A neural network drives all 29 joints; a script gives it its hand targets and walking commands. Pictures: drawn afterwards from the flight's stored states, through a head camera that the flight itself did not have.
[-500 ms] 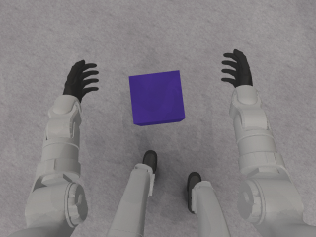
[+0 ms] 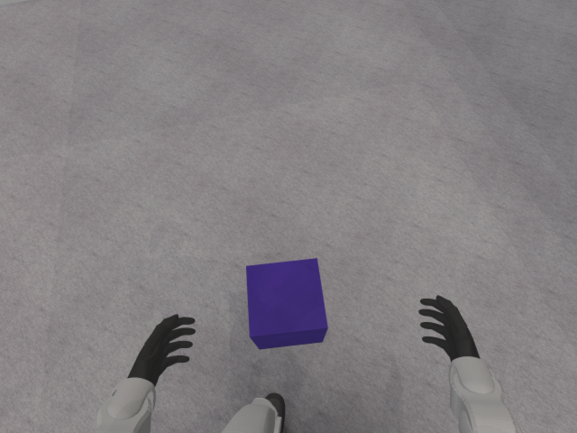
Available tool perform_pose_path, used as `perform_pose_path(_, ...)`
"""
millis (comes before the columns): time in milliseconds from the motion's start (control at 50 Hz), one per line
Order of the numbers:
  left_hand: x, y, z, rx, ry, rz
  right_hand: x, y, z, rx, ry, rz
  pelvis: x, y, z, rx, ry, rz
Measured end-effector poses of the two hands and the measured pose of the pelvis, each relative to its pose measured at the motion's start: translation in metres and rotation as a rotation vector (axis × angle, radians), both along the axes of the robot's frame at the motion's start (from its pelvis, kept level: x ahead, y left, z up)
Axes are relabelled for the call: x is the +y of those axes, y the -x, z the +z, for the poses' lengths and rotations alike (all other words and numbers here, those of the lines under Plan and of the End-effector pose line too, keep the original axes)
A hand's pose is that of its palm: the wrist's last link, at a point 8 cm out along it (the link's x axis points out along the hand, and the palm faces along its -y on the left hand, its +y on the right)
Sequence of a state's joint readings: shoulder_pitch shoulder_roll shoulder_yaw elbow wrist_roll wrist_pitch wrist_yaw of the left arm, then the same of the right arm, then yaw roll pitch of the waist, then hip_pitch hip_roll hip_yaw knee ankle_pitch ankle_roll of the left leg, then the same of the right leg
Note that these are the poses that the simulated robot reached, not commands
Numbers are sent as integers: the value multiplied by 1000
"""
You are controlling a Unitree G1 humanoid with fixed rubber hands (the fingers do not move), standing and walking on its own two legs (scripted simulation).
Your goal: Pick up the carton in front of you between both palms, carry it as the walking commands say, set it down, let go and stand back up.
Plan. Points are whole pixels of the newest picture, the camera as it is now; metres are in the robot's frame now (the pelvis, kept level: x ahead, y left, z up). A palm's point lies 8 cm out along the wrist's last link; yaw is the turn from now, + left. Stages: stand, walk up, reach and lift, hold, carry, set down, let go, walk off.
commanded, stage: let go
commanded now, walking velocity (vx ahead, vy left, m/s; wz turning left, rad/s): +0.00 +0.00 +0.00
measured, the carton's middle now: (286, 306) +0.43 +0.09 -0.63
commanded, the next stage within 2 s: stand in 0.70 s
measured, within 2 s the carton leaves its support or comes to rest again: neither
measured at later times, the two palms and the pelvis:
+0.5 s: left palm (175, 371) +0.19 +0.19 -0.05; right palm (546, 422) +0.19 -0.27 -0.05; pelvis +0.03 -0.04 +0.02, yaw +0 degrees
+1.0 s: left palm (123, 383) +0.17 +0.28 -0.09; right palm out of the picture +0.16 -0.30 -0.06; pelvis +0.03 +0.00 +0.01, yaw -1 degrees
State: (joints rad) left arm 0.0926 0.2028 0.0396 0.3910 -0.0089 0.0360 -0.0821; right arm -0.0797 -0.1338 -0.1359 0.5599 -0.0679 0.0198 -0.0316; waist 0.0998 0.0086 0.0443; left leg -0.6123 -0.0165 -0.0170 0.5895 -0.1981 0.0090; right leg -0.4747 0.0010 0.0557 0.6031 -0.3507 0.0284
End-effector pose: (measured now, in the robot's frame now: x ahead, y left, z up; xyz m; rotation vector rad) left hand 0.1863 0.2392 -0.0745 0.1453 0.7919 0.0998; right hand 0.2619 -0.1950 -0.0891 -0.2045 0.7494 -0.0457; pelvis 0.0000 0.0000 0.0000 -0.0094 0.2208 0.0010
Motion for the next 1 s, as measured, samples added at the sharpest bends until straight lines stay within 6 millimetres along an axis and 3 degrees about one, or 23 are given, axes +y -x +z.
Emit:
perform_pose_path(120, -19, 17, 16, 12, -6, -8, -29, 31, 16, 7, -3, -1, -14, -11, 11, -108, -17, 2)
perform_pose_path(300, -40, 3, 22, 1, -8, -41, -71, 68, 35, 26, 6, -34, -36, -23, 16, -220, -35, -1)
perform_pose_path(460, -48, -4, 21, 4, -8, -49, -80, 77, 41, 37, -3, -41, -40, -28, 16, -262, -36, -7)
perform_pose_path(720, -14, 7, 22, 37, -81, 5, -54, 73, 34, 29, 19, -35, -22, -26, 13, -252, -27, 4)
perform_pose_path(900, 27, 19, -5, 87, -150, -23, -96, 99, 28, 148, 198, -91, -9, -29, 8, -215, -8, -13)
perform_pose_path(1000, 37, 19, -14, 127, -159, -34, -106, 103, 31, 173, 229, -125, -4, -34, 8, -210, -5, -22)
